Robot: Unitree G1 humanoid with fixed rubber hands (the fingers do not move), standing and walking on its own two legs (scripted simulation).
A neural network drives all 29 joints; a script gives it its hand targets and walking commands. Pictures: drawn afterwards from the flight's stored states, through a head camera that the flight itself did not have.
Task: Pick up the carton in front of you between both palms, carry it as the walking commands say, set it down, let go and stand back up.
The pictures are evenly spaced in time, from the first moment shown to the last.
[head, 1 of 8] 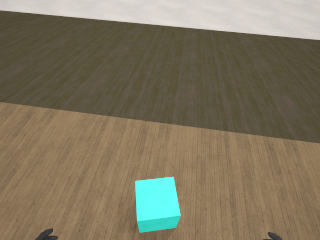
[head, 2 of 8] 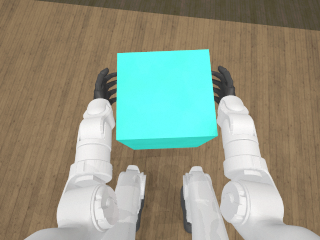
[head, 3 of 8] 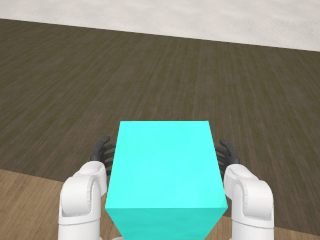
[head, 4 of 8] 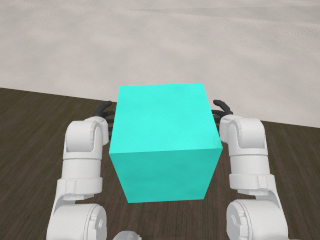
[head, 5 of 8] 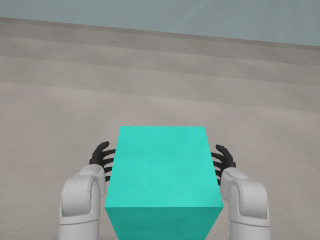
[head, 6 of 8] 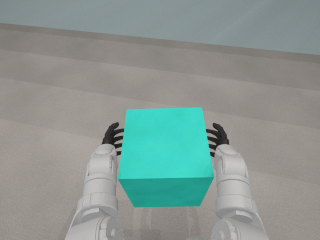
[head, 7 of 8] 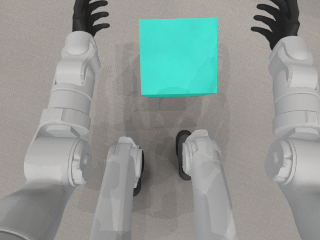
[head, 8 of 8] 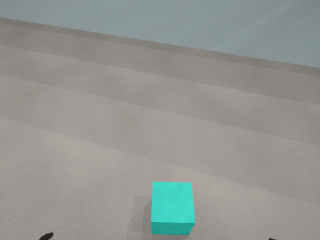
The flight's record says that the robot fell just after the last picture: no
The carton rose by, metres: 0.68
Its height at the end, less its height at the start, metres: -0.48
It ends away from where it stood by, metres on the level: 5.77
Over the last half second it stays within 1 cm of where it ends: yes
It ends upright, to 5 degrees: yes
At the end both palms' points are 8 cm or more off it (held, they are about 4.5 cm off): yes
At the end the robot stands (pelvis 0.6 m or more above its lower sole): yes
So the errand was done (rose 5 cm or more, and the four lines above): yes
